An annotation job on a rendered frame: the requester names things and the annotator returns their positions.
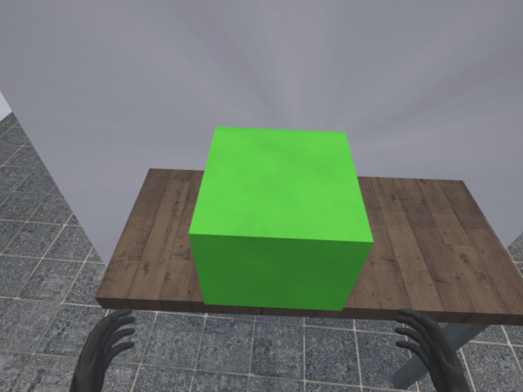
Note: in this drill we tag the robot right hand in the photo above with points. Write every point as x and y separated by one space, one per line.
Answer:
435 351

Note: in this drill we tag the table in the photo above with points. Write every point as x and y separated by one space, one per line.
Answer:
433 251

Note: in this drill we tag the robot left hand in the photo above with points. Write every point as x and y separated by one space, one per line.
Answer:
97 353

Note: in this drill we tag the carton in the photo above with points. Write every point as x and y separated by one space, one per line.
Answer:
279 221

